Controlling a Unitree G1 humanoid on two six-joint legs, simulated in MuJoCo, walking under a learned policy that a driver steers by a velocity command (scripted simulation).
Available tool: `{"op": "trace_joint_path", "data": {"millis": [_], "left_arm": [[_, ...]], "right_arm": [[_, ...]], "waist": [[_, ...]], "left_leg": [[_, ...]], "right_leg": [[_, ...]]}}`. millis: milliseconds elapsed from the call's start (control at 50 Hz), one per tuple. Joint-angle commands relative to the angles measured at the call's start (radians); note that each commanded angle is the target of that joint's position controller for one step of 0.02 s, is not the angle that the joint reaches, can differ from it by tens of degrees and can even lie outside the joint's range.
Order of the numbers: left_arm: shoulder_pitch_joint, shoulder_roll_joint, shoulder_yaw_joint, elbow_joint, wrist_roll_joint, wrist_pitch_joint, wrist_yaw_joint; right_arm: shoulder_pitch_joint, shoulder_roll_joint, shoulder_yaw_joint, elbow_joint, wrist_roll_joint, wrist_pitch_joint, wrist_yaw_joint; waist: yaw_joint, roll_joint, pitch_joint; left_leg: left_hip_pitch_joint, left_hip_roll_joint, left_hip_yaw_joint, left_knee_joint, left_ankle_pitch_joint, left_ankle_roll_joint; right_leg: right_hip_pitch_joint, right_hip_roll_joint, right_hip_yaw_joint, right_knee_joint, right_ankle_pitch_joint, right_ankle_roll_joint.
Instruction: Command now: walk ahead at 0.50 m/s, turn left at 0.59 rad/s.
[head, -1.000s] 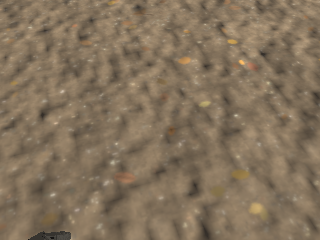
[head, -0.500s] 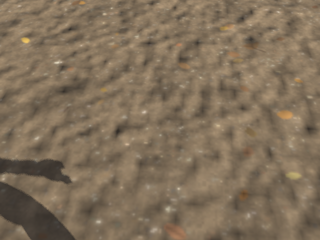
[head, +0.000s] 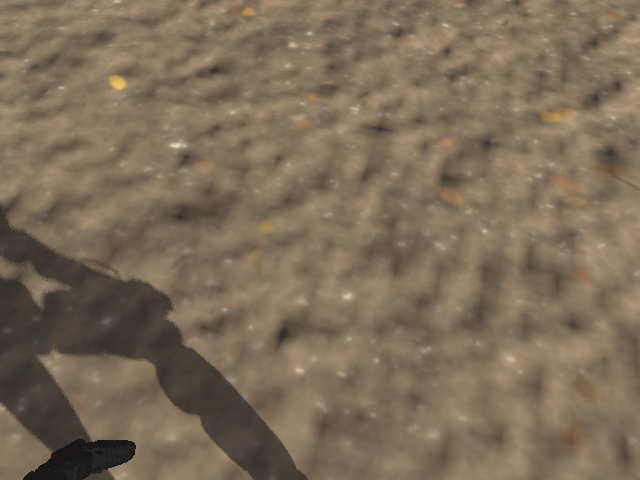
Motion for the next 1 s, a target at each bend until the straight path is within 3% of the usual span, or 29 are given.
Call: {"op": "trace_joint_path", "data": {"millis": [20, 80, 120, 140, 160, 180, 200, 220, 240, 260, 300, 340, 420, 480, 560, 600, 620, 640, 660, 680, 700, 720, 740, 760, 780, 820, 880, 940, 1000], "left_arm": [[-0.110, 0.079, 0.016, -0.090, -0.012, -0.024, -0.014], [-0.076, 0.115, 0.032, -0.088, -0.016, -0.038, -0.022], [0.075, 0.149, 0.055, -0.052, -0.008, -0.048, -0.014], [0.218, 0.199, 0.070, -0.040, 0.010, -0.051, -0.005], [0.319, 0.275, 0.089, -0.004, 0.021, -0.037, -0.006], [0.311, 0.191, 0.071, -0.009, -0.006, -0.031, -0.013], [0.269, 0.129, 0.054, -0.021, -0.009, -0.023, -0.008], [0.220, 0.111, 0.045, -0.026, 0.001, -0.015, -0.005], [0.189, 0.090, 0.037, -0.018, 0.004, -0.010, -0.003], [0.174, 0.077, 0.031, -0.012, 0.010, -0.011, 0.000], [0.168, 0.075, 0.032, 0.003, 0.003, -0.018, 0.001], [0.175, 0.103, 0.042, 0.022, -0.001, -0.024, 0.002], [0.176, 0.139, 0.052, 0.047, -0.001, -0.018, 0.005], [0.204, 0.160, 0.055, 0.069, -0.007, -0.006, 0.010], [0.247, 0.198, 0.066, 0.097, -0.028, 0.016, 0.009], [0.241, 0.231, 0.075, 0.097, -0.039, 0.028, 0.015], [0.235, 0.244, 0.079, 0.096, -0.044, 0.036, 0.018], [0.224, 0.231, 0.073, 0.091, -0.047, 0.040, 0.022], [0.244, 0.178, 0.051, 0.075, -0.017, 0.036, 0.025], [0.325, 0.037, 0.005, 0.010, 0.019, 0.011, 0.012], [0.217, 0.133, 0.018, -0.001, -0.019, -0.024, -0.002], [0.134, 0.172, 0.028, -0.029, -0.051, -0.041, -0.009], [0.128, 0.157, 0.021, -0.026, -0.037, -0.049, -0.004], [0.132, 0.156, 0.025, -0.014, -0.010, -0.049, 0.003], [0.153, 0.163, 0.030, -0.007, -0.001, -0.039, 0.002], [0.168, 0.143, 0.028, -0.004, 0.008, -0.018, 0.001], [0.085, 0.101, 0.014, -0.029, 0.015, -0.003, 0.004], [-0.034, 0.069, -0.001, -0.055, 0.008, -0.007, -0.006], [-0.108, 0.083, 0.001, -0.080, -0.008, -0.016, -0.017]], "right_arm": [[0.029, -0.170, -0.048, -0.045, 0.008, -0.005, -0.011], [0.028, -0.166, -0.049, -0.045, 0.005, 0.004, -0.016], [0.003, -0.129, -0.037, -0.059, 0.002, 0.006, -0.014], [-0.001, -0.072, -0.015, -0.079, -0.012, 0.003, -0.009], [0.135, -0.013, 0.004, -0.107, 0.015, -0.005, -0.010], [0.138, -0.110, -0.009, -0.087, 0.023, -0.007, -0.013], [0.036, -0.171, -0.027, -0.093, 0.018, -0.002, -0.012], [-0.021, -0.169, -0.029, -0.105, 0.007, 0.003, -0.014], [-0.059, -0.157, -0.031, -0.119, -0.003, 0.004, -0.010], [-0.056, -0.139, -0.033, -0.124, 0.002, 0.007, -0.003], [-0.047, -0.098, -0.026, -0.127, 0.012, 0.019, 0.004], [-0.081, -0.075, -0.019, -0.147, 0.007, 0.026, 0.006], [-0.148, -0.062, -0.010, -0.161, 0.004, 0.020, 0.020], [-0.247, -0.044, 0.000, -0.182, 0.003, 0.009, 0.040], [-0.324, -0.056, -0.003, -0.221, 0.007, 0.010, 0.061], [-0.282, -0.092, -0.022, -0.225, 0.000, 0.016, 0.064], [-0.197, -0.123, -0.040, -0.208, -0.002, 0.020, 0.061], [-0.032, -0.170, -0.070, -0.164, 0.001, 0.025, 0.052], [0.132, -0.247, -0.101, -0.124, 0.007, 0.037, 0.030], [0.070, -0.352, -0.105, -0.142, 0.011, 0.024, 0.027], [0.104, -0.265, -0.080, -0.167, 0.006, 0.006, 0.035], [0.070, -0.212, -0.063, -0.150, -0.002, -0.009, 0.038], [0.015, -0.187, -0.054, -0.150, 0.000, -0.016, 0.038], [-0.052, -0.161, -0.045, -0.158, -0.004, -0.016, 0.035], [-0.090, -0.141, -0.036, -0.173, -0.016, -0.017, 0.031], [-0.105, -0.145, -0.035, -0.169, -0.016, -0.022, 0.022], [-0.067, -0.173, -0.042, -0.141, -0.010, -0.023, 0.001], [-0.025, -0.180, -0.045, -0.115, -0.002, -0.014, -0.010], [0.029, -0.187, -0.048, -0.085, 0.005, -0.009, -0.012]], "waist": [[-0.009, 0.122, -0.027], [0.021, 0.158, -0.035], [0.104, 0.164, -0.105], [0.167, 0.078, -0.239], [0.117, -0.253, -0.373], [0.132, -0.216, -0.325], [0.158, -0.119, -0.194], [0.145, -0.052, -0.120], [0.129, -0.039, -0.061], [0.105, -0.065, -0.044], [0.090, -0.085, -0.031], [0.089, -0.062, -0.013], [0.103, -0.034, -0.007], [0.141, -0.023, 0.019], [0.149, -0.028, 0.048], [0.104, -0.058, 0.003], [0.048, -0.066, -0.050], [-0.044, -0.043, -0.134], [-0.106, 0.067, -0.225], [0.038, 0.321, -0.309], [-0.051, 0.204, -0.407], [-0.052, 0.158, -0.253], [-0.007, 0.080, -0.170], [0.036, 0.056, -0.119], [0.070, 0.073, -0.101], [0.093, 0.080, -0.089], [0.075, 0.072, -0.049], [0.027, 0.097, -0.027], [-0.002, 0.110, -0.018]], "left_leg": [[-0.064, 0.222, -0.193, -0.062, 0.162, 0.129], [0.010, 0.253, -0.282, 0.025, 0.166, 0.107], [-0.018, 0.196, -0.264, 0.166, 0.243, 0.064], [-0.129, 0.137, -0.189, 0.424, 0.148, 0.025], [-0.490, -0.005, -0.052, 0.755, -0.294, -0.047], [-0.630, 0.070, -0.066, 0.904, -0.336, -0.062], [-0.668, 0.107, -0.052, 0.948, -0.243, -0.070], [-0.643, 0.140, -0.017, 0.938, -0.171, -0.077], [-0.624, 0.167, -0.013, 0.894, -0.123, -0.080], [-0.579, 0.194, -0.010, 0.864, -0.092, -0.079], [-0.547, 0.213, 0.017, 0.817, -0.074, -0.082], [-0.575, 0.225, 0.026, 0.752, -0.037, -0.093], [-0.584, 0.230, 0.050, 0.568, 0.148, -0.100], [-0.537, 0.211, 0.106, 0.407, 0.258, -0.085], [-0.512, 0.184, 0.160, 0.294, 0.189, -0.042], [-0.408, 0.124, 0.213, 0.273, 0.084, 0.000], [-0.291, 0.082, 0.238, 0.258, 0.051, 0.028], [-0.055, 0.040, 0.245, 0.197, 0.114, 0.066], [0.258, 0.146, 0.053, 0.186, 0.119, 0.123], [0.524, 0.394, -0.539, 0.073, -0.064, 0.306], [0.550, 0.439, -0.702, -0.057, -0.203, 0.326], [0.446, 0.411, -0.557, -0.075, -0.133, 0.277], [0.298, 0.366, -0.437, -0.072, -0.029, 0.241], [0.166, 0.326, -0.345, -0.077, 0.091, 0.216], [0.080, 0.299, -0.292, -0.096, 0.184, 0.208], [-0.011, 0.283, -0.247, -0.123, 0.297, 0.219], [-0.091, 0.240, -0.164, -0.134, 0.341, 0.204], [-0.133, 0.188, -0.121, -0.118, 0.243, 0.151], [-0.112, 0.207, -0.175, -0.089, 0.166, 0.130]], "right_leg": [[0.137, 0.064, -0.034, -0.103, 0.057, -0.007], [0.191, 0.071, -0.019, -0.151, -0.061, -0.044], [0.418, 0.059, -0.036, -0.207, -0.071, -0.096], [0.670, -0.094, 0.103, -0.182, -0.118, -0.160], [1.008, -0.318, 0.553, -0.260, -0.345, -0.322], [0.994, -0.350, 0.685, -0.322, -0.571, -0.320], [0.878, -0.307, 0.536, -0.340, -0.565, -0.276], [0.759, -0.266, 0.402, -0.350, -0.439, -0.249], [0.662, -0.229, 0.306, -0.371, -0.324, -0.243], [0.598, -0.201, 0.229, -0.394, -0.255, -0.232], [0.546, -0.180, 0.130, -0.439, -0.189, -0.239], [0.535, -0.192, 0.065, -0.472, -0.119, -0.258], [0.576, -0.182, -0.081, -0.485, 0.009, -0.250], [0.595, -0.169, -0.177, -0.480, 0.040, -0.223], [0.694, -0.206, -0.234, -0.437, 0.150, -0.199], [0.736, -0.209, -0.274, -0.313, 0.478, -0.179], [0.733, -0.200, -0.295, -0.179, 0.626, -0.167], [0.648, -0.168, -0.326, 0.028, 0.635, -0.138], [0.392, -0.128, -0.325, 0.338, 0.296, -0.094], [-0.037, 0.083, -0.213, 0.672, -0.611, -0.040], [-0.140, 0.077, -0.009, 0.765, -0.612, -0.053], [-0.209, 0.035, -0.014, 0.736, -0.508, -0.070], [-0.162, -0.008, -0.017, 0.646, -0.421, -0.077], [-0.093, -0.034, -0.018, 0.560, -0.373, -0.068], [-0.026, -0.051, -0.011, 0.519, -0.338, -0.061], [0.023, -0.048, -0.029, 0.452, -0.312, -0.032], [0.023, -0.021, -0.049, 0.278, -0.171, 0.008], [0.097, 0.029, -0.056, 0.039, 0.030, 0.012], [0.152, 0.062, -0.042, -0.072, 0.085, 0.001]]}}
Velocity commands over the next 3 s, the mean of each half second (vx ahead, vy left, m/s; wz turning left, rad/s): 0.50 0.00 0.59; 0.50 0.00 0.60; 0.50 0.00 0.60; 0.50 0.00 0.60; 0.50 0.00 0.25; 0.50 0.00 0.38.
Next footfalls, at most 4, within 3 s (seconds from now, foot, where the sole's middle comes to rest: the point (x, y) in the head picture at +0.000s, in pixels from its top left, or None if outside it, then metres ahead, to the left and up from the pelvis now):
0.14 right None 0.26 -0.14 -0.78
0.66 left None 0.46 0.19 -0.78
1.14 right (224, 328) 0.82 0.17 -0.78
1.64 left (51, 344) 0.79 0.56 -0.78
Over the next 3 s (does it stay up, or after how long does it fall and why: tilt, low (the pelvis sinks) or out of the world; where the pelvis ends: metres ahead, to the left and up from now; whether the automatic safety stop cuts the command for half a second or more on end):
stays up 0.98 1.08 0.00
